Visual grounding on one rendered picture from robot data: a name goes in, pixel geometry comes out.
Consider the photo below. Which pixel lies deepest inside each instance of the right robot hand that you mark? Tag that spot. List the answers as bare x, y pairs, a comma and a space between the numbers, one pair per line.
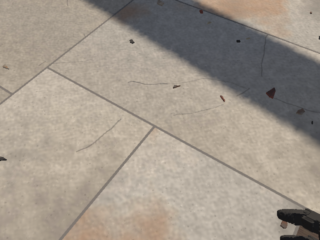
307, 218

